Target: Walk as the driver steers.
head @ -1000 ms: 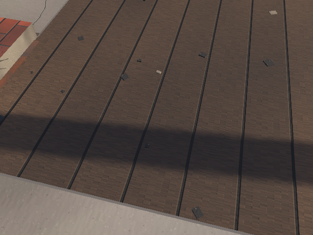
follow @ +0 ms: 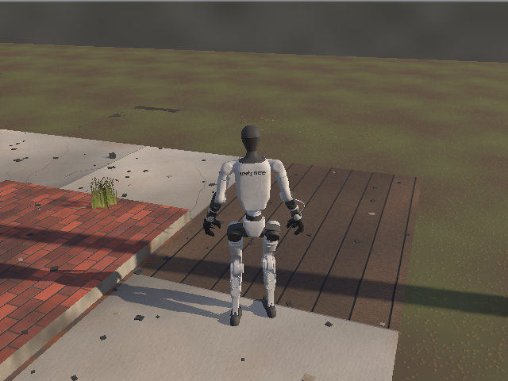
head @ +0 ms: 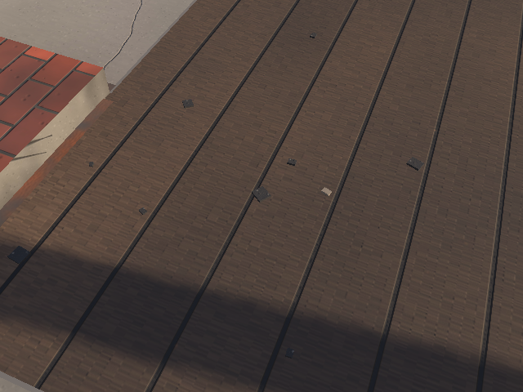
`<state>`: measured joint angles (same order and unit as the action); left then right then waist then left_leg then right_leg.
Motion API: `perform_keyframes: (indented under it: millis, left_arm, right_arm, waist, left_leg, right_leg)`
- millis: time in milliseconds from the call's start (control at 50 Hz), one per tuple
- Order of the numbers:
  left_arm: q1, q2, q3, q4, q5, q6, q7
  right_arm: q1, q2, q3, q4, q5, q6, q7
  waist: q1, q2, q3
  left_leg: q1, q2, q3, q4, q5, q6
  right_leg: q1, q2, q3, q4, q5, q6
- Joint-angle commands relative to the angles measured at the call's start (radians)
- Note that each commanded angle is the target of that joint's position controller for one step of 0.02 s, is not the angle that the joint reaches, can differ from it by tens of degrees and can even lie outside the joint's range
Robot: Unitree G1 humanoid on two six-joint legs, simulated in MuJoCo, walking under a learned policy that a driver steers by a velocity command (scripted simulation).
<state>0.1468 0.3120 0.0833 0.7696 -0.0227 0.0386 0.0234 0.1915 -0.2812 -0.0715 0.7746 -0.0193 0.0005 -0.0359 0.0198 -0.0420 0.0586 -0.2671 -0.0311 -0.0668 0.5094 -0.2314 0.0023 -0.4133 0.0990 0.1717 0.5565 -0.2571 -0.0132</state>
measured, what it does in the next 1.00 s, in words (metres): steps on the spot, turning right: right foot, then left foot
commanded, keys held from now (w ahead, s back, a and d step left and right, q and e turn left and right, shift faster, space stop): e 0.58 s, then no key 0.42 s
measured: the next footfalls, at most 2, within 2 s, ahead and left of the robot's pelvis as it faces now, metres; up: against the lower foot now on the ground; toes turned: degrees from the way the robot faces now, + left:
right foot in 0.38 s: +0.03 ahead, -0.15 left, +0.00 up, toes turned -20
left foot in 0.82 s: +0.12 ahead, +0.07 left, +0.00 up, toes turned -28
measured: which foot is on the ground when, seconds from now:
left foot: down 0.00-0.38, up 0.40-0.80, down 0.82-1.00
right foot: up 0.00-0.36, down 0.38-1.00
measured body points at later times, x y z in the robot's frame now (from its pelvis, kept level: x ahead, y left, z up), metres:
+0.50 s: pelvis +0.01 -0.04 +0.00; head +0.04 -0.07 +0.45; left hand +0.25 +0.19 -0.08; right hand +0.05 -0.36 -0.11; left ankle +0.00 +0.12 -0.66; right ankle -0.01 -0.13 -0.73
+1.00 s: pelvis +0.03 -0.02 +0.00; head +0.05 -0.01 +0.45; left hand +0.28 +0.16 -0.11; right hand +0.05 -0.31 -0.10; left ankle +0.09 +0.09 -0.73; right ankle -0.01 -0.13 -0.73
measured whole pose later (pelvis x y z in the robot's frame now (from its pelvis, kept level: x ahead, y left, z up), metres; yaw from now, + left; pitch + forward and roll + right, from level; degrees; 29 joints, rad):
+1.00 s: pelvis +0.03 -0.02 +0.00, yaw -27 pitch -1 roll +0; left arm 0.18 0.28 0.03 0.73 0.02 0.04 0.01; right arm 0.18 -0.24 -0.02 0.74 -0.02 -0.03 0.00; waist 0.01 -0.03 0.03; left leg -0.23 -0.01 -0.01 0.51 -0.27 0.00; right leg -0.25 0.04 0.11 0.52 -0.25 0.01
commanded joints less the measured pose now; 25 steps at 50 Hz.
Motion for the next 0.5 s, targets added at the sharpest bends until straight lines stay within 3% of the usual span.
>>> perform_keyframes:
  millis: [20,40,80,120,160,200,240,300,340,360,380,400,420,440,460,480,500]
  left_arm:
    - [-0.006,0.147,0.042,-0.088,0.009,-0.028,-0.001]
    - [0.046,0.155,0.051,-0.055,0.003,-0.020,-0.002]
    - [0.078,0.120,0.044,-0.034,0.008,0.002,0.004]
    - [0.034,0.094,0.032,-0.065,-0.002,0.009,-0.002]
    - [-0.035,0.078,0.020,-0.106,-0.007,0.008,-0.011]
    - [-0.062,0.066,0.009,-0.135,-0.004,0.007,-0.024]
    - [-0.068,0.065,0.003,-0.155,-0.002,0.008,-0.036]
    - [-0.051,0.089,0.012,-0.167,-0.002,0.016,-0.046]
    - [-0.010,0.090,0.019,-0.162,-0.001,0.023,-0.052]
    - [0.033,0.099,0.027,-0.149,0.001,0.023,-0.049]
    - [0.086,0.155,0.048,-0.141,0.001,0.022,-0.037]
    - [0.121,0.295,0.077,-0.159,0.011,0.019,-0.016]
    - [0.137,0.257,0.061,-0.173,0.040,-0.006,-0.032]
    - [0.106,0.226,0.051,-0.169,0.043,-0.027,-0.039]
    - [0.052,0.198,0.046,-0.166,0.028,-0.038,-0.032]
    - [0.008,0.168,0.037,-0.171,0.011,-0.036,-0.024]
    - [-0.022,0.160,0.031,-0.177,0.005,-0.031,-0.017]
  right_arm:
    - [-0.023,-0.168,-0.038,-0.087,-0.042,-0.022,-0.008]
    - [-0.077,-0.136,-0.029,-0.099,-0.023,-0.026,-0.013]
    - [-0.097,-0.116,-0.019,-0.102,0.010,-0.028,-0.014]
    - [-0.061,-0.120,-0.017,-0.091,0.009,-0.019,-0.017]
    - [-0.011,-0.135,-0.023,-0.078,0.005,-0.007,-0.023]
    - [0.003,-0.164,-0.033,-0.075,0.006,0.002,-0.023]
    - [-0.009,-0.194,-0.043,-0.078,0.010,0.007,-0.016]
    - [-0.017,-0.212,-0.052,-0.075,0.025,0.006,0.000]
    - [-0.040,-0.213,-0.054,-0.071,0.046,0.001,0.007]
    - [-0.030,-0.196,-0.051,-0.061,0.054,-0.003,0.009]
    - [0.030,-0.160,-0.043,-0.041,0.039,-0.011,0.014]
    - [0.012,-0.071,-0.010,-0.095,-0.027,-0.017,0.020]
    - [-0.082,-0.113,-0.020,-0.123,-0.012,-0.020,0.013]
    - [-0.111,-0.150,-0.032,-0.124,0.017,-0.015,0.009]
    - [-0.107,-0.154,-0.036,-0.118,0.024,-0.010,0.002]
    - [-0.097,-0.154,-0.039,-0.103,0.017,-0.005,-0.008]
    - [-0.082,-0.162,-0.043,-0.102,0.010,-0.001,-0.013]
  waist:
    - [-0.005,0.232,-0.090]
    - [0.025,0.172,-0.087]
    - [0.018,0.151,-0.074]
    - [-0.008,0.166,-0.060]
    - [-0.052,0.188,-0.065]
    - [-0.070,0.199,-0.085]
    - [-0.073,0.212,-0.096]
    - [-0.066,0.226,-0.101]
    - [-0.031,0.218,-0.102]
    - [-0.008,0.194,-0.112]
    - [0.000,0.074,-0.157]
    - [-0.022,-0.271,-0.193]
    - [0.056,-0.185,-0.262]
    - [0.050,-0.094,-0.213]
    - [0.019,-0.068,-0.162]
    - [0.001,-0.043,-0.137]
    - [-0.018,-0.058,-0.126]
  left_leg:
    - [0.081,0.406,-0.376,-0.251,0.212,0.253]
    - [0.083,0.347,-0.269,-0.221,0.269,0.208]
    - [0.131,0.298,-0.158,-0.182,0.372,0.177]
    - [0.156,0.270,-0.077,-0.178,0.431,0.188]
    - [0.239,0.282,-0.059,-0.174,0.439,0.204]
    - [0.266,0.302,-0.040,-0.165,0.445,0.212]
    - [0.234,0.319,-0.011,-0.161,0.468,0.214]
    - [0.213,0.338,0.015,-0.129,0.485,0.204]
    - [0.193,0.337,0.043,-0.064,0.470,0.167]
    - [0.149,0.312,0.081,0.005,0.418,0.122]
    - [0.029,0.256,0.157,0.164,0.270,0.041]
    - [-0.307,0.116,0.218,0.493,-0.360,-0.070]
    - [-0.393,0.038,0.050,0.672,-0.504,-0.089]
    - [-0.405,0.062,0.006,0.732,-0.441,-0.079]
    - [-0.414,0.080,-0.004,0.708,-0.348,-0.069]
    - [-0.413,0.089,-0.011,0.664,-0.280,-0.070]
    - [-0.372,0.085,-0.013,0.635,-0.227,-0.077]
  right_leg:
    - [-0.166,-0.027,-0.021,0.434,-0.305,0.033]
    - [-0.163,-0.026,-0.027,0.510,-0.253,0.047]
    - [-0.214,-0.042,-0.045,0.628,-0.175,0.084]
    - [-0.231,-0.061,-0.091,0.607,-0.131,0.111]
    - [-0.257,-0.090,-0.117,0.498,-0.106,0.131]
    - [-0.205,-0.116,-0.143,0.391,-0.118,0.133]
    - [-0.113,-0.127,-0.183,0.296,-0.131,0.119]
    - [-0.019,-0.112,-0.233,0.170,-0.119,0.085]
    - [0.070,-0.096,-0.257,0.008,-0.024,0.041]
    - [0.169,-0.077,-0.256,-0.113,0.090,0.008]
    - [0.351,-0.123,-0.147,-0.179,0.316,-0.039]
    - [0.565,-0.412,0.241,-0.131,0.815,-0.193]
    - [0.498,-0.514,0.363,-0.162,0.823,-0.377]
    - [0.450,-0.459,0.278,-0.186,0.708,-0.355]
    - [0.409,-0.391,0.203,-0.191,0.587,-0.292]
    - [0.375,-0.349,0.167,-0.196,0.503,-0.245]
    - [0.324,-0.322,0.144,-0.205,0.482,-0.229]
